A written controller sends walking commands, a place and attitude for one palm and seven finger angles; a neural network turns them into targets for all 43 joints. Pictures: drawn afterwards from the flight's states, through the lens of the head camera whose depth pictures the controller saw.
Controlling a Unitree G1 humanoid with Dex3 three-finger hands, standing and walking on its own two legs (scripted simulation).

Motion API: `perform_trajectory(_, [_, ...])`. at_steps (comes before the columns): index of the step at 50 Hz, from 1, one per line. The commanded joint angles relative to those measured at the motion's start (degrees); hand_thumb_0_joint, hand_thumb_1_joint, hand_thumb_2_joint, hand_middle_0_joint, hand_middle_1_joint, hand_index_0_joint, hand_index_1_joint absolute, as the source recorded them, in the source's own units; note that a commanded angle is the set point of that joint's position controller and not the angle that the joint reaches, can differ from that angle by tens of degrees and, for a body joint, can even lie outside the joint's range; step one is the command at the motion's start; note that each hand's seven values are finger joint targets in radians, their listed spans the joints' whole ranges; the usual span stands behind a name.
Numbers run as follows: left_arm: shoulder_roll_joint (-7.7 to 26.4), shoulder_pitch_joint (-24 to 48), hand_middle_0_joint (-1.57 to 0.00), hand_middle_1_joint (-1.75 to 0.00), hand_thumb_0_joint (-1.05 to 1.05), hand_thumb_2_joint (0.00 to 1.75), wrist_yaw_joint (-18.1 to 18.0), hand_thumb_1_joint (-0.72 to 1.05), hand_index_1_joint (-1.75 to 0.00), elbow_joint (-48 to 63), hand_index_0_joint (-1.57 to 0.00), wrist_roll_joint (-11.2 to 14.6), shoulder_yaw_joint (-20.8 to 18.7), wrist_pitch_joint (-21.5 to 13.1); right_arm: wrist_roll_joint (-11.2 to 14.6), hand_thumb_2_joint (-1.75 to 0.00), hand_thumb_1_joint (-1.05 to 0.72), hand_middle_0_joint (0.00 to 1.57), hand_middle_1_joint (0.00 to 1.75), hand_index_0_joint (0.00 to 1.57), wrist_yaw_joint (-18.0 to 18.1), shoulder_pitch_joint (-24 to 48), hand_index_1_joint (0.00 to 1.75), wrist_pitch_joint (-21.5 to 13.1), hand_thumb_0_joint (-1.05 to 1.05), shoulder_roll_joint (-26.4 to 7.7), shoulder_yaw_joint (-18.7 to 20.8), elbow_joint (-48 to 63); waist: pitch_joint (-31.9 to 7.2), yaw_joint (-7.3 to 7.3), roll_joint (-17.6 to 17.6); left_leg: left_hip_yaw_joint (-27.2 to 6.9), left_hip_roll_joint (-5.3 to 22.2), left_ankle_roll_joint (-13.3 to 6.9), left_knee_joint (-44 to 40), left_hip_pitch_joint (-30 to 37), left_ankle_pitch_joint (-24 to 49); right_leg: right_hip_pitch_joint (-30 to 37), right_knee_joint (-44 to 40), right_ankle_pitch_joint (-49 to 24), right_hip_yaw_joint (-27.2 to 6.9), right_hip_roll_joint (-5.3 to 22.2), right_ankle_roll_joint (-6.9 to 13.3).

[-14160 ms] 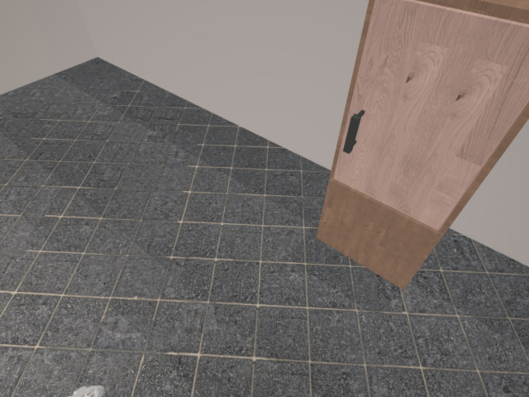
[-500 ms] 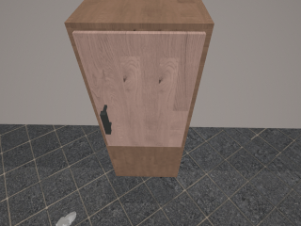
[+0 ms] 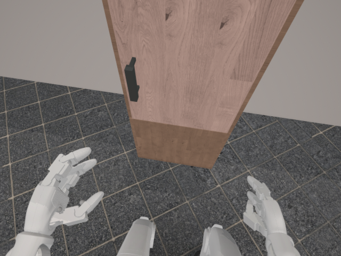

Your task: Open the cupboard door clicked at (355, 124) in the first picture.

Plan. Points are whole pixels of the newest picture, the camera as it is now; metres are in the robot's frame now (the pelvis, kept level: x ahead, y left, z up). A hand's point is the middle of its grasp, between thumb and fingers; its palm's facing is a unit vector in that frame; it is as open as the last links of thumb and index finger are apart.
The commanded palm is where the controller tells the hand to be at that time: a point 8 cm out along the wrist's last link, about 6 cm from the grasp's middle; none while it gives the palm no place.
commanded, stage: raise the hand with hooked fingers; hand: left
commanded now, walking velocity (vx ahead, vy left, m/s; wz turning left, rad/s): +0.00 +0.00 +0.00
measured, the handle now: (133, 80) +0.56 +0.19 +0.02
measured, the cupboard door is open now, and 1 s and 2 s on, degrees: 0 0 0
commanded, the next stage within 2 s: move the hooked fingers beside the handle in 1.48 s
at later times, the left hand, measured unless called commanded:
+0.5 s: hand (73, 177) +0.25 +0.24 +0.05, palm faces -0.04 -1.00 -0.06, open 12.7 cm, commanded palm +0.23 +0.30 +0.05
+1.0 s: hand (60, 156) +0.29 +0.28 +0.05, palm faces -0.04 -1.00 -0.07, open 13.9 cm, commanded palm +0.27 +0.33 +0.05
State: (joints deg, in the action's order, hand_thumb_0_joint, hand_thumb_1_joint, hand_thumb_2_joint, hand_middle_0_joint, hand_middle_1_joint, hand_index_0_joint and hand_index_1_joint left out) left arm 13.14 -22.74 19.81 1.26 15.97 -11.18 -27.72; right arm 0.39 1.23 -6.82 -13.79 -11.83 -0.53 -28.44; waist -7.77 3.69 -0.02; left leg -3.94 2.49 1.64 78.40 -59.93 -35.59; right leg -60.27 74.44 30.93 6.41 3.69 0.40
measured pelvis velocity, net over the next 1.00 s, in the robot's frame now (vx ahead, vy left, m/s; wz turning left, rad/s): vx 0.00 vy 0.01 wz -0.02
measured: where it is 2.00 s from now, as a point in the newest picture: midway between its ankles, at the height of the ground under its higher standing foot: outside the picture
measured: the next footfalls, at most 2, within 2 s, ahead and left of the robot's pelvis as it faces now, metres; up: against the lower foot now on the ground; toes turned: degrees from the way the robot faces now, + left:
none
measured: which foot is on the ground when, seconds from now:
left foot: down 0.00-1.00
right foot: down 0.00-1.00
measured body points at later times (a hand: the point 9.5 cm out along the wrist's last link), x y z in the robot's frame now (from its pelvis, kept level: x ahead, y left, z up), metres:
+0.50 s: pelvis +0.00 +0.02 +0.01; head +0.09 +0.04 +0.45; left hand +0.24 +0.29 +0.05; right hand +0.18 -0.24 -0.06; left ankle +0.02 +0.13 -0.61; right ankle +0.05 -0.12 -0.61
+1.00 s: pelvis +0.00 +0.01 +0.01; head +0.11 +0.03 +0.44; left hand +0.28 +0.33 +0.06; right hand +0.17 -0.24 -0.07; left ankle +0.02 +0.13 -0.61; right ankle +0.05 -0.13 -0.61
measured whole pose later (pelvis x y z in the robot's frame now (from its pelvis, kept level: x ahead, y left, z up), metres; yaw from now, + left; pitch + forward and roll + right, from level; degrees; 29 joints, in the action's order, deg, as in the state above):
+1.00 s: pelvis +0.00 +0.01 +0.01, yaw -1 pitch +20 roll -3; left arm 23.7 -1.8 32.1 -19.7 21.9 -25.7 -21.3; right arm 1.7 2.6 -13.5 -12.6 -16.0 -1.4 -30.4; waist -8.5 -0.3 -0.6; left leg -2.3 2.5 0.4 76.3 -62.3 -34.4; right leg -63.0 71.8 28.8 4.7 3.3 -0.7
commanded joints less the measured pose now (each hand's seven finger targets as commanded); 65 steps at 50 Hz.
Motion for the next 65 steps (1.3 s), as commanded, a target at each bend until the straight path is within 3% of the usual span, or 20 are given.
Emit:
perform_trajectory(1, [7.2,3.1,-0.25,-0.78,0.00,0.58,3.8,0.15,-0.78,8.0,-0.25,1.8,-4.1,3.0,1.3,-0.90,-0.90,0.20,0.30,0.20,1.7,-2.0,0.30,-2.6,0.00,-9.8,4.9,6.5,-17.2,-4.44,-1.0,2.1,-2.8,-2.8,-12.8,6.4,15.5,13.2,-13.1,-8.0,-4.1,-3.9,0.4])
perform_trajectory(3, [8.9,3.4,-0.26,-0.81,0.00,0.56,4.1,0.11,-0.81,8.3,-0.26,2.9,-7.0,5.5,1.4,-0.90,-0.90,0.20,0.30,0.20,1.8,-1.4,0.30,-2.2,0.00,-9.7,4.6,7.1,-19.0,-3.07,-0.8,1.9,-3.0,-2.7,-13.6,6.6,16.6,14.7,-12.6,-8.5,-3.7,-3.8,0.4])
perform_trajectory(5, [9.7,2.6,-0.26,-0.84,0.00,0.54,2.7,0.06,-0.84,10.6,-0.26,3.5,-9.1,5.8,1.4,-0.90,-0.90,0.20,0.30,0.20,1.7,-1.2,0.30,-2.4,0.00,-8.9,4.7,7.2,-21.1,-1.90,-1.5,1.8,-2.9,-2.6,-14.7,8.1,18.4,15.9,-12.3,-10.0,-3.3,-3.6,0.4])
perform_trajectory(7, [10.0,2.9,-0.26,-0.87,0.00,0.52,1.2,0.01,-0.87,10.1,-0.26,4.0,-10.0,5.3,1.0,-0.90,-0.90,0.20,0.30,0.20,1.7,-0.8,0.30,-2.5,0.00,-8.5,4.4,6.8,-19.5,-1.40,-2.0,1.5,-2.9,-2.4,-15.1,8.0,19.6,15.2,-11.5,-10.7,-2.4,-4.0,0.9])
perform_trajectory(8, [10.0,4.0,-0.27,-0.88,0.00,0.51,0.6,-0.01,-0.88,11.8,-0.27,3.7,-9.8,4.2,0.9,-0.90,-0.90,0.20,0.30,0.20,1.5,-1.4,0.30,-2.6,0.00,-8.5,4.4,6.7,-20.3,-1.62,-2.4,1.4,-2.8,-2.3,-15.4,8.8,19.9,14.8,-11.2,-10.6,-2.2,-3.8,0.8])
perform_trajectory(10, [8.4,3.4,-0.27,-0.92,0.00,0.49,-0.3,-0.06,-0.92,8.6,-0.27,3.3,-8.6,3.1,0.9,-0.90,-0.90,0.20,0.30,0.20,1.5,-1.9,0.30,-2.6,0.00,-8.6,4.5,6.1,-17.1,-2.75,-1.4,1.6,-2.9,-2.2,-15.7,7.6,17.1,12.5,-11.9,-7.8,-1.9,-3.8,0.6])
perform_trajectory(12, [9.5,5.6,-0.27,-0.94,0.00,0.47,-0.1,-0.10,-0.94,5.6,-0.27,3.2,-8.9,1.9,1.0,-0.90,-0.90,0.20,0.30,0.20,1.7,-2.5,0.30,-2.5,0.00,-9.5,4.4,5.8,-14.0,-3.36,-0.6,1.4,-2.9,-2.3,-15.6,5.6,14.8,10.8,-11.9,-5.3,-1.9,-4.0,0.9])
perform_trajectory(18, [12.2,8.9,-0.28,-1.03,0.00,0.41,2.1,-0.24,-1.03,5.6,-0.28,3.4,-9.7,0.4,1.3,-0.90,-0.90,0.20,0.30,0.20,1.8,-4.6,0.30,-2.7,0.00,-11.3,4.5,6.5,-16.3,-3.50,-4.4,1.6,-3.1,-2.3,-17.2,8.2,14.4,10.7,-12.2,-5.5,-2.1,-3.7,1.1])
perform_trajectory(22, [14.1,9.7,-0.29,-1.10,0.00,0.37,2.6,-0.34,-1.10,3.5,-0.29,4.4,-12.5,0.3,1.2,-0.90,-0.90,0.20,0.30,0.20,1.9,-5.3,0.30,-2.3,0.00,-11.5,4.6,6.3,-15.9,-3.33,-3.8,1.6,-2.9,-2.1,-17.1,8.2,15.9,11.3,-11.9,-6.9,-1.8,-4.1,1.2])
perform_trajectory(25, [14.2,11.7,-0.29,-1.14,0.00,0.34,3.0,-0.41,-1.14,2.1,-0.29,4.2,-12.6,0.5,1.3,-0.90,-0.90,0.20,0.30,0.20,1.7,-5.5,0.30,-2.0,0.00,-11.8,4.4,6.4,-15.2,-3.75,-5.5,1.7,-3.1,-2.1,-17.3,8.4,15.1,10.3,-12.2,-6.6,-1.9,-4.0,1.0])
perform_trajectory(29, [15.8,14.5,-0.30,-1.20,0.00,0.30,4.7,-0.50,-1.20,0.7,-0.30,4.6,-13.8,1.0,1.2,-0.90,-0.90,0.20,0.30,0.20,1.7,-6.1,0.30,-1.7,0.00,-12.2,4.3,6.5,-17.0,-3.97,-5.8,1.9,-2.9,-2.1,-16.5,9.3,17.5,11.1,-12.0,-9.0,-2.1,-4.0,1.0])
perform_trajectory(41, [20.4,23.3,-0.30,-1.20,0.00,0.30,10.3,-0.50,-1.20,-7.3,-0.30,6.8,-18.0,2.4,1.4,-0.90,-0.90,0.20,0.30,0.20,2.1,-6.9,0.30,-1.9,0.00,-13.1,3.6,5.7,-17.6,-4.46,-3.9,2.0,-2.7,-2.4,-14.8,7.6,18.2,11.4,-12.0,-10.1,-2.9,-4.2,0.9])
perform_trajectory(43, [22.2,25.1,-0.30,-1.20,0.00,0.30,11.3,-0.50,-1.20,-7.6,-0.30,7.1,-19.2,2.3,1.3,-0.90,-0.90,0.20,0.30,0.20,2.2,-7.3,0.30,-1.9,0.00,-13.4,3.6,5.4,-19.9,-4.03,-4.7,2.1,-2.6,-2.4,-14.2,8.4,20.3,12.1,-11.3,-12.1,-3.1,-4.3,1.1])
perform_trajectory(47, [24.5,26.9,-0.30,-1.20,0.00,0.30,12.2,-0.50,-1.20,-10.4,-0.30,7.4,-20.9,2.8,1.4,-0.90,-0.90,0.20,0.30,0.20,2.4,-7.6,0.30,-1.8,0.00,-13.7,3.6,5.4,-19.2,-3.90,-4.8,2.1,-2.5,-2.4,-14.1,7.3,19.5,11.5,-11.3,-10.8,-3.3,-4.4,1.2])
perform_trajectory(49, [24.7,28.5,-0.30,-1.20,0.00,0.30,12.8,-0.50,-1.20,-11.6,-0.30,7.7,-21.4,3.0,1.5,-0.90,-0.90,0.20,0.30,0.20,2.3,-7.6,0.30,-1.6,0.00,-13.8,3.6,5.2,-19.2,-4.03,-4.8,2.4,-2.6,-2.5,-14.3,6.9,18.4,11.7,-11.9,-10.1,-3.7,-4.1,0.9])
perform_trajectory(53, [23.9,25.2,-0.30,-1.20,0.00,0.30,13.4,-0.50,-1.20,-11.6,-0.30,8.1,-20.9,3.3,1.6,-0.90,-0.90,0.20,0.30,0.20,1.9,-8.1,0.30,-1.5,0.00,-13.8,3.8,6.1,-21.3,-3.27,-4.2,2.5,-2.6,-2.5,-14.8,8.1,20.5,13.0,-11.7,-11.8,-3.5,-4.2,1.0])
perform_trajectory(61, [24.4,26.1,-0.30,-1.20,0.00,0.30,11.2,-0.50,-1.20,-10.4,-0.30,7.4,-21.3,2.2,1.6,-0.90,-0.90,0.20,0.30,0.20,1.8,-8.1,0.30,-1.1,0.00,-13.8,3.8,6.1,-18.6,-3.66,-5.7,2.4,-2.6,-2.4,-15.6,7.3,17.3,10.8,-12.1,-8.4,-3.4,-4.1,0.9])
perform_trajectory(65, [23.8,26.3,-0.30,-1.20,0.00,0.30,11.4,-0.50,-1.20,-10.2,-0.30,7.6,-20.9,1.8,1.6,-0.90,-0.90,0.20,0.30,0.20,2.0,-8.2,0.30,-0.9,0.00,-13.7,3.8,6.0,-19.2,-4.14,-4.9,2.5,-2.6,-2.5,-15.4,7.5,17.0,11.2,-12.3,-8.5,-3.5,-4.1,0.7])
